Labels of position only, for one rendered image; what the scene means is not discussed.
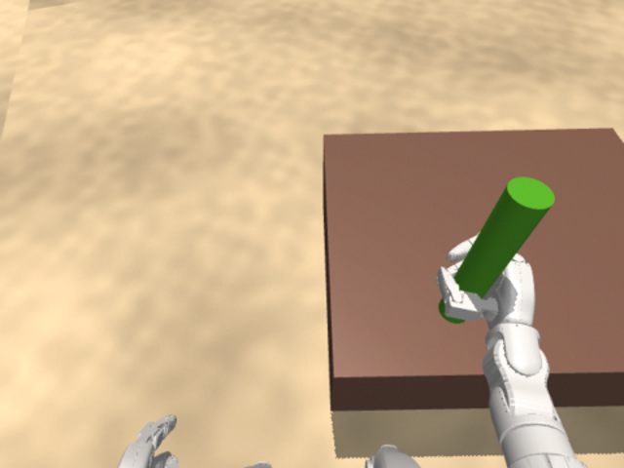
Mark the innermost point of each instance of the right robot hand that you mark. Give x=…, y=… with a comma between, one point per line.
x=510, y=299

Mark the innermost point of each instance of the left robot hand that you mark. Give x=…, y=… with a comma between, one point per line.
x=141, y=453

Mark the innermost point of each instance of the right robot arm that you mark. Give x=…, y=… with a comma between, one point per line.
x=526, y=423

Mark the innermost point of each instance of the can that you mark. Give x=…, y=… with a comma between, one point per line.
x=519, y=209

